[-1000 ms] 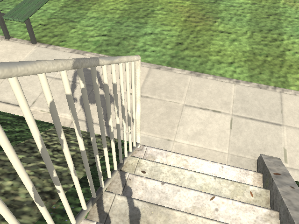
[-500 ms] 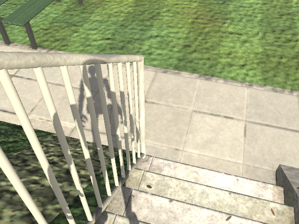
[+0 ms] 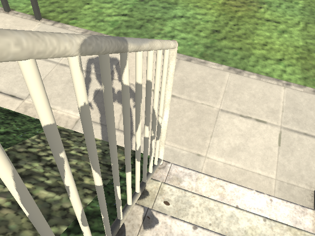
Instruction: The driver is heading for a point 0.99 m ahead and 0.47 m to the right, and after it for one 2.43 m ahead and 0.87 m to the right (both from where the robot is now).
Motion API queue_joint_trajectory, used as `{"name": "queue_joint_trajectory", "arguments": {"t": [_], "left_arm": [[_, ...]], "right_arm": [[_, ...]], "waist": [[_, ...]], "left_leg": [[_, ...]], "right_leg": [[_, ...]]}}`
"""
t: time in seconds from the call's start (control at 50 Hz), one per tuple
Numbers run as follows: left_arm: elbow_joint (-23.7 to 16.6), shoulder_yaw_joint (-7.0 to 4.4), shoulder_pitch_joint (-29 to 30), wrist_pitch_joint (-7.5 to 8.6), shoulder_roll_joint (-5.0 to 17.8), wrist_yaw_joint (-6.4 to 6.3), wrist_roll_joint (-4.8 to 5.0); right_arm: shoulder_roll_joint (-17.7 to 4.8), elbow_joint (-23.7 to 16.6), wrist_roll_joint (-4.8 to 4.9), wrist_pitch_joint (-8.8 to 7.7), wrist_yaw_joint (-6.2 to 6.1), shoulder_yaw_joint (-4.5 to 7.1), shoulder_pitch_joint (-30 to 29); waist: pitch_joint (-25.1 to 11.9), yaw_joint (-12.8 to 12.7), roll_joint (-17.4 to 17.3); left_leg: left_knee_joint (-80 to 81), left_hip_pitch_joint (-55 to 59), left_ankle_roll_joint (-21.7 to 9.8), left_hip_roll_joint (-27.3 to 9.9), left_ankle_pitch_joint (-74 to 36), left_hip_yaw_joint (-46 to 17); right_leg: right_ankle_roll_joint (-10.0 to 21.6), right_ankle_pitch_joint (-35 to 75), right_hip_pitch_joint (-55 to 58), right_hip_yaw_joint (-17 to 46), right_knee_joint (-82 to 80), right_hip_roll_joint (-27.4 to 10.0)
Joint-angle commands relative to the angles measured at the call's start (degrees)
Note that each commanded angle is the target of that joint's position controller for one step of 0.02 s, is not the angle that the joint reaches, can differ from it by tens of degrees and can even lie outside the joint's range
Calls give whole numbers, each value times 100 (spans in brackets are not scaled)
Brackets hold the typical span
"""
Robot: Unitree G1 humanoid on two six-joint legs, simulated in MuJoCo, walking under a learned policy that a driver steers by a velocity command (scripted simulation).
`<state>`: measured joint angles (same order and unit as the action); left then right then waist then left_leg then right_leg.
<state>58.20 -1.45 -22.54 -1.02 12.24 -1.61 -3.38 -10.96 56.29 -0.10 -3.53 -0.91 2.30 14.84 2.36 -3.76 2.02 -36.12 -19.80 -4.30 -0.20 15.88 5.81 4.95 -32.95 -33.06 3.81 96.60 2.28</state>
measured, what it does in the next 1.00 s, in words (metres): goes down, turning right: right foot 0.18 m lower, then left foot 0.19 m lower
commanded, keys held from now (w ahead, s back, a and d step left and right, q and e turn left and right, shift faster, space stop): w+e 1.00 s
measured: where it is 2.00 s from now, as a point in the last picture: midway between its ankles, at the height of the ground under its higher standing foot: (232, 207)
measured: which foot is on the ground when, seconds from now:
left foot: down 0.00-0.44, up 0.46-0.98, down 1.00-1.00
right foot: up 0.00-0.42, down 0.44-1.00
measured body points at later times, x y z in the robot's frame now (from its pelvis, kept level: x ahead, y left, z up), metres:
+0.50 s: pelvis +0.21 -0.07 -0.18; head +0.23 -0.10 +0.27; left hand +0.45 +0.12 -0.28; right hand +0.08 -0.28 -0.33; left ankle +0.10 +0.08 -0.63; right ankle +0.25 -0.14 -0.91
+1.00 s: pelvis +0.48 -0.14 -0.30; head +0.46 -0.13 +0.15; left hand +0.56 +0.11 -0.44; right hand +0.51 -0.43 -0.40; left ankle +0.60 -0.09 -1.05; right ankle +0.26 -0.15 -0.89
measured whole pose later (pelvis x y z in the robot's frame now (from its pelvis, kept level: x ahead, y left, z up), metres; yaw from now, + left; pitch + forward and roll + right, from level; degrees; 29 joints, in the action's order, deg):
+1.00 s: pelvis +0.48 -0.14 -0.30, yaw -34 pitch +0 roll -3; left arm 53.7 -0.8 -30.6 1.1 12.2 -2.3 -1.8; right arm -12.5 44.7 -0.3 -2.5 -0.5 2.5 8.7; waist -4.1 -6.3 -3.3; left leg -19.5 -15.7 0.6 -0.6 -21.4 -2.6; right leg 7.4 -48.3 -13.3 10.3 74.4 13.8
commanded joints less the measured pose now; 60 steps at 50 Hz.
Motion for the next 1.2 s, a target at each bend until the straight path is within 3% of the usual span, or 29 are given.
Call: {"name": "queue_joint_trajectory", "arguments": {"t": [0.02,0.08,0.18,0.24,0.34,0.38,0.4,0.44,0.46,0.48,0.5,0.54,0.6,0.64,0.66,0.7,0.76,0.82,0.92,0.96,1.0,1.02,1.04,1.06,1.08,1.1,1.12,1.18,1.2], "left_arm": [[-399,-79,-141,-385,-56,42,-101],[-442,-137,-30,-517,165,51,-86],[-1086,-178,1528,-349,262,310,-141],[-1057,-202,1541,-214,252,287,-144],[-1691,-91,3356,-23,57,457,222],[-1569,-128,2733,48,182,481,265],[-1178,-217,1662,56,284,422,400],[-271,-428,-318,99,673,331,196],[-124,-534,-536,71,1132,332,169],[-338,-489,-552,78,1438,331,311],[-396,-526,-765,14,1451,292,460],[-632,-319,-119,-88,990,73,271],[-721,11,362,177,313,-7,272],[-624,-80,102,290,778,-62,354],[-568,-152,-58,329,928,-22,299],[-385,-129,-597,413,753,4,386],[-403,15,-866,297,282,-33,396],[-617,14,-742,344,452,-26,366],[-746,-3,-655,245,541,-56,101],[-582,2,-1057,169,454,-176,123],[-538,-81,-484,259,542,-5,181],[-575,-88,-1042,251,150,83,360],[-927,1,-1289,219,-21,15,492],[-931,70,-1125,236,11,-38,441],[-854,-39,-637,185,273,-87,242],[-1125,-75,-174,92,448,-52,126],[-1175,-113,325,-49,536,-20,-8],[-1488,123,1204,-89,-155,128,153],[-1380,65,1156,-46,-130,203,114]], "right_arm": [[-864,-164,-101,-58,-146,92,1159],[-1124,-532,18,-165,-255,145,793],[-545,-377,278,-203,-388,109,1028],[-560,-221,110,-205,-428,118,1277],[-721,59,-177,-170,-212,139,1803],[-933,88,-232,-39,-268,196,1737],[-1091,49,-361,82,-285,221,1449],[-1057,74,-241,205,-263,213,1162],[-707,-12,-200,197,-182,235,1192],[-552,-515,-48,138,-120,120,1365],[-677,-917,-47,87,-111,109,690],[-759,-1021,-214,154,-197,87,34],[-434,-1030,-301,478,-85,30,-11],[-303,-730,-462,466,-31,38,324],[-364,-378,-334,443,6,104,1097],[-739,-691,-214,401,4,242,98],[-533,-1017,-329,384,137,212,-956],[-406,-1069,-367,253,254,151,-996],[-346,-1420,-7,159,168,61,-889],[-499,-1157,64,96,5,96,-285],[-775,-632,0,90,-107,281,1779],[-958,-611,-67,90,9,289,2119],[-868,-662,-93,66,196,158,2095],[-806,-655,38,24,269,201,2067],[-646,-681,47,-80,299,147,1971],[-1054,-649,-18,-154,206,249,1754],[-713,-519,8,-163,193,134,1758],[-523,-397,-29,-348,130,-60,1322],[-634,-438,-8,-368,109,-49,1097]], "waist": [[-269,4,117],[-561,-150,-837],[413,81,-1049],[601,282,-631],[1103,1359,-647],[1077,1136,-565],[615,633,-556],[-602,-331,-3],[-631,-305,1390],[-1474,-45,1615],[-2089,-540,1059],[-975,-181,498],[284,697,-135],[-47,776,2],[-537,891,206],[-266,585,177],[120,177,-62],[-83,154,99],[243,-99,710],[553,-85,155],[-256,967,-584],[-825,653,-1155],[-1386,321,-1511],[-1645,510,-1446],[-937,579,-987],[-745,553,-1604],[43,397,-822],[964,-162,43],[923,-173,-421]], "left_leg": [[767,475,-638,-2338,-4098,-1905],[462,0,-537,-2131,-4125,-1422],[391,-527,-22,-1399,272,-281],[-310,-354,-69,-1518,1274,-275],[-994,444,-319,-1882,857,-642],[-1474,-31,-423,-2041,151,-562],[-2439,301,-481,-2178,-79,-487],[-5810,-107,-358,-1279,-1103,412],[-8600,-2221,-156,-287,3200,747],[-9623,-4133,-34,-416,3635,183],[-9268,-4925,19,-420,2975,-160],[-7503,-5095,211,-578,2017,-542],[-4184,-3653,584,-669,-629,-820],[-3590,-2468,785,-527,-1213,-587],[-3824,-2032,694,-423,-1799,-545],[-2712,-2963,602,-611,-2754,-1046],[-1298,-2740,530,-390,-3825,-1010],[-1234,-1840,525,-62,-4142,-899],[399,63,576,253,-3268,-877],[2608,64,492,-326,-3479,-1394],[2295,3225,338,-473,-4491,-859],[836,4558,326,-1423,-6612,-1429],[-1003,5419,145,-2252,-8089,-1772],[-817,5192,29,-2302,-6549,-1920],[-120,3805,-38,-1993,-5444,-1681],[522,2768,-767,-2447,-2688,-2845],[780,1673,-681,-2247,-2010,-2730],[996,-1133,161,-1383,-1900,-1580],[1117,-1634,109,-1221,-1665,-1434]], "right_leg": [[-295,2016,-1341,321,-1387,-309],[-300,3183,-716,124,-1643,-165],[-258,6077,-657,94,-4302,-263],[-226,6579,-383,291,-4918,-168],[-87,5287,-679,-406,-6513,-400],[129,4468,467,-700,-6865,-444],[328,4449,997,-471,-7285,-711],[450,4929,3665,-802,-7817,-236],[671,6428,5010,-370,-6521,-736],[1170,8727,6303,729,-4904,-1448],[1603,7089,6590,1593,-5816,-2026],[1624,2078,4571,2458,-7343,-2160],[1147,1658,1045,1824,-7388,-1249],[1307,3071,474,1992,-7182,-1021],[1331,4003,766,1777,-6973,-996],[1330,2843,1641,2192,-6878,-973],[1267,1189,1476,2384,-6402,-653],[1199,1563,1039,2404,-5674,-370],[813,2093,681,2118,-4711,143],[727,2587,1762,1948,-3427,362],[553,1715,-199,1208,-371,795],[387,-1592,-1609,659,1839,1137],[405,-1915,-2980,346,2710,656],[453,-1314,-3484,166,2938,331],[396,-202,-3462,-3,2429,189],[301,124,-3483,-81,2381,-24],[241,426,-3621,112,2234,-157],[-76,2723,-2344,504,-1257,-130],[-182,3538,-1516,248,-2263,-36]]}}
Velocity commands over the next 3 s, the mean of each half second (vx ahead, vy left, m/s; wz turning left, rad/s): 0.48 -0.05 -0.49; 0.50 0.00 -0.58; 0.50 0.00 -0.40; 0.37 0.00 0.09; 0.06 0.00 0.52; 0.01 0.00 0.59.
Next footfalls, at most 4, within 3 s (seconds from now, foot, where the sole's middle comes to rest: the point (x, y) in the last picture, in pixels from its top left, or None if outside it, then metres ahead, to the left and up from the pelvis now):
0.44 right None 0.29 -0.16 -0.95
1.00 left None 0.60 -0.10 -1.13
1.56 right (234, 225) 0.78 -0.47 -1.32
2.08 left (231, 198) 1.05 -0.52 -1.50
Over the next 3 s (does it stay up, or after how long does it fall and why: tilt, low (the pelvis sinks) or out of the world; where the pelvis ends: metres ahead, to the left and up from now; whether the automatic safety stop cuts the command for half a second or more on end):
stays up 0.82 -0.61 -0.73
